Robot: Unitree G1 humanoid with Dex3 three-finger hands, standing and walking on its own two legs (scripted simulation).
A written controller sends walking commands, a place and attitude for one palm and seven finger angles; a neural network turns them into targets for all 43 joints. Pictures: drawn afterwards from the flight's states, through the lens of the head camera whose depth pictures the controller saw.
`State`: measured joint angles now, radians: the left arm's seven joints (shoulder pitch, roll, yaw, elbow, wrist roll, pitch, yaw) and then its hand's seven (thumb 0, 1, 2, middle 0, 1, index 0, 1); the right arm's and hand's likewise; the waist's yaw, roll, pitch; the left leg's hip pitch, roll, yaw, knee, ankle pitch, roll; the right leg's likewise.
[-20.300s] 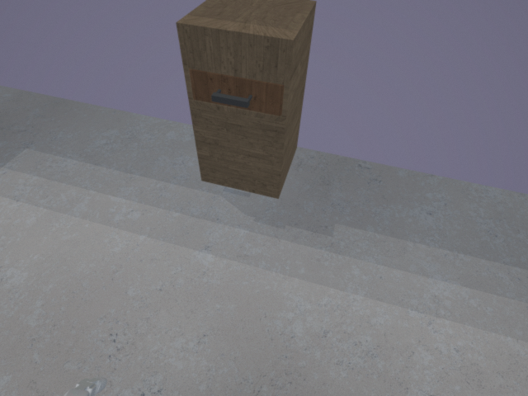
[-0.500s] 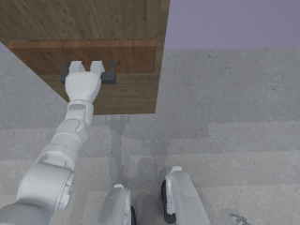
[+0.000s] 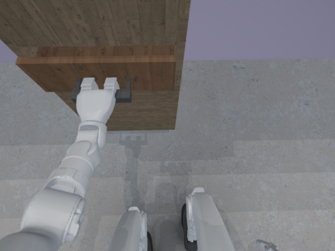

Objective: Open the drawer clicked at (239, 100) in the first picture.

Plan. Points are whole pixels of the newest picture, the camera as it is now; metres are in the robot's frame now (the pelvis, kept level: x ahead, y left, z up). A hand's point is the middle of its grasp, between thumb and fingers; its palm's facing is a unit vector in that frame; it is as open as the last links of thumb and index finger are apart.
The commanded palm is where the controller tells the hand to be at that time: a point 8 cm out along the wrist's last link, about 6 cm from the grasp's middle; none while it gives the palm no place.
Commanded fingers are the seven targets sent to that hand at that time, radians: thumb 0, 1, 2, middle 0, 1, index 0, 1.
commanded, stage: pull the drawer open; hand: left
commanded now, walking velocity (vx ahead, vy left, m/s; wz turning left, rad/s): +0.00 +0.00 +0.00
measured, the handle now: (103, 88) +0.53 +0.14 -0.05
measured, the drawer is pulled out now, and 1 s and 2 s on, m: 0.05 0.08 0.12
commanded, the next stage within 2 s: none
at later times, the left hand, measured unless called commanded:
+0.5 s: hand (103, 120) +0.44 +0.14 -0.07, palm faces -0.05 -0.03 -1.00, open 6.3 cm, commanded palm +0.40 +0.15 -0.03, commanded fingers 0.00 0.90 0.90 -0.40 -1.35 -0.40 -1.35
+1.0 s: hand (102, 125) +0.43 +0.14 -0.07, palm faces -0.05 -0.03 -1.00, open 6.3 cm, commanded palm +0.38 +0.15 -0.03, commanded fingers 0.00 0.90 0.90 -0.40 -1.35 -0.40 -1.35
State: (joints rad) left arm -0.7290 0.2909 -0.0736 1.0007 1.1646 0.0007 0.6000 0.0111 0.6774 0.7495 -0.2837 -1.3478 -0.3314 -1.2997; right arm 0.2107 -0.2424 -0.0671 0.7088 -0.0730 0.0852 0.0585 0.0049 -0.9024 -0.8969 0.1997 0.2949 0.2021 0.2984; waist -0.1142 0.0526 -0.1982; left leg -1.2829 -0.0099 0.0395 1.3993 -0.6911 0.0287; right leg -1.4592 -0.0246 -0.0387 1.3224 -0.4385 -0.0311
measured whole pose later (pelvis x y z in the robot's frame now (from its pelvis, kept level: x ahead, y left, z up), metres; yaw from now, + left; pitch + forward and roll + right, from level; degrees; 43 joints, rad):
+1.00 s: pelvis +0.00 -0.01 +0.00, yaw +0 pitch +31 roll +2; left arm -0.59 0.25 -0.09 0.92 1.18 0.00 0.62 0.02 0.68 0.75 -0.28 -1.34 -0.33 -1.30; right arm 0.17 -0.24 -0.07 0.70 -0.07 0.08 0.04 0.01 -0.90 -0.90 0.20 0.29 0.20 0.30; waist -0.08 0.04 -0.21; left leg -1.24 -0.01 0.05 1.37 -0.68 0.02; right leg -1.43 -0.02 -0.03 1.32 -0.44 -0.04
